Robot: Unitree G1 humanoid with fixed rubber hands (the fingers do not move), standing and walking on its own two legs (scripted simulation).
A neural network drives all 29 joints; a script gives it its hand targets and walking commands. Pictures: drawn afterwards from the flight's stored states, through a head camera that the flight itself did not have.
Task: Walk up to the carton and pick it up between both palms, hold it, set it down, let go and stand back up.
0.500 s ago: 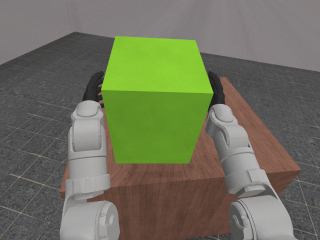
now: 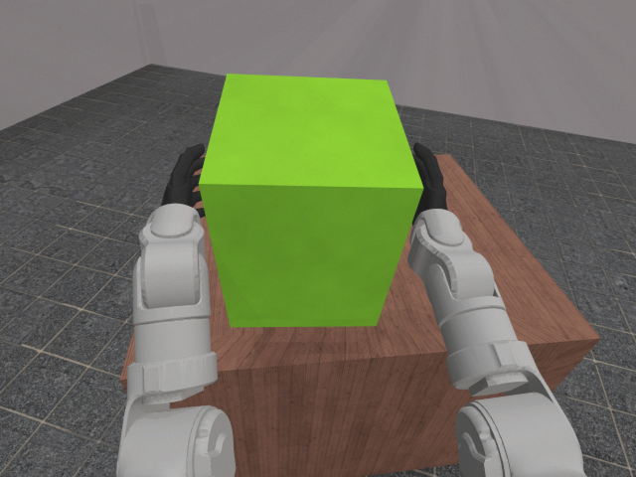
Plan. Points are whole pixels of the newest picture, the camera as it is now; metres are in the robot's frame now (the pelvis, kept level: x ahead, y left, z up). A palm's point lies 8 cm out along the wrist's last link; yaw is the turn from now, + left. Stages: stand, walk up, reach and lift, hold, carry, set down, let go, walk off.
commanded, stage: hold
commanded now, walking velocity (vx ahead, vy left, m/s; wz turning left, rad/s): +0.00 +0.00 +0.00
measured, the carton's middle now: (306, 207) +0.41 +0.01 +0.18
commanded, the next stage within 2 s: none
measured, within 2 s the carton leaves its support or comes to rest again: neither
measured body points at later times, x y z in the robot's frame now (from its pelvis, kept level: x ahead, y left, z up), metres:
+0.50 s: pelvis +0.00 +0.00 +0.00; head -0.04 +0.03 +0.45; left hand +0.39 +0.16 +0.20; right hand +0.39 -0.14 +0.21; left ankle +0.07 +0.11 -0.75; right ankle +0.01 -0.11 -0.75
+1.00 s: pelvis +0.00 +0.00 +0.00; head -0.04 +0.03 +0.45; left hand +0.37 +0.16 +0.21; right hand +0.38 -0.13 +0.21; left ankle +0.07 +0.11 -0.75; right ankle +0.01 -0.11 -0.75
